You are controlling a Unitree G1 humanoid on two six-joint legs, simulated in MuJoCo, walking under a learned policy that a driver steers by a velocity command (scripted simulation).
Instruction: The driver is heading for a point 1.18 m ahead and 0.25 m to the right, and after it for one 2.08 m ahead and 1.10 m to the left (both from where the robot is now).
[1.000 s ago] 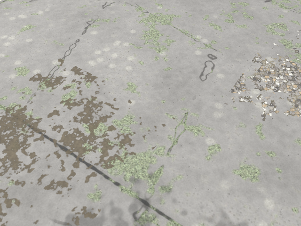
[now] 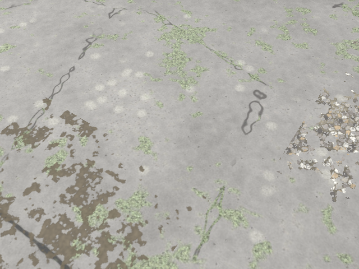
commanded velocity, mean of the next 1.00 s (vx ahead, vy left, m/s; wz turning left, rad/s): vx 0.50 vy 0.00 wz -0.01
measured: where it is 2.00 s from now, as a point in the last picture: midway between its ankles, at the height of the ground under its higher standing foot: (198, 176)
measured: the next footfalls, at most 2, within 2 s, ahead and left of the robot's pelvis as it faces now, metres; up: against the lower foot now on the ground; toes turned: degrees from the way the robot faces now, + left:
right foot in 0.50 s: +0.44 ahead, -0.12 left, +0.00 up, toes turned -3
left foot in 1.06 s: +0.74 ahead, +0.06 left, +0.00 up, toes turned +2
